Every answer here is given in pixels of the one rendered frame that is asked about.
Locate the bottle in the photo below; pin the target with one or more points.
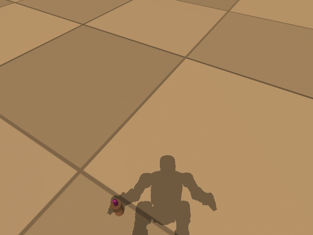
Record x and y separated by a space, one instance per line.
117 207

